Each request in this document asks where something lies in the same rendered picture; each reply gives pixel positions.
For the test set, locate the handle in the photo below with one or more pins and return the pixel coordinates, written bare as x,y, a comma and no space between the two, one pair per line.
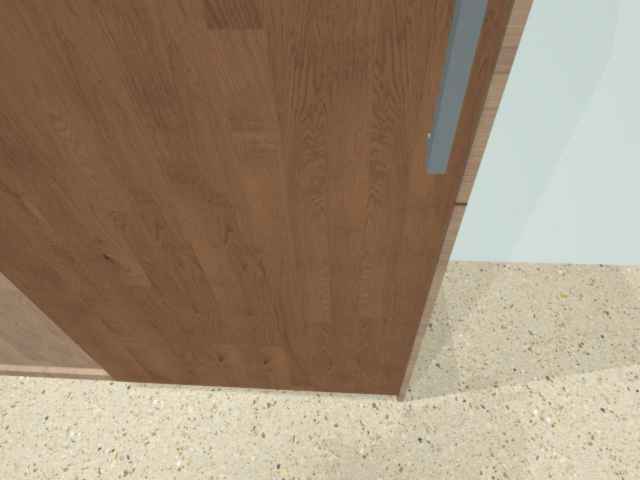
463,39

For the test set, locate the wardrobe door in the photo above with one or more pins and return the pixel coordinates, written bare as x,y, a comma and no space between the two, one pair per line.
30,337
231,193

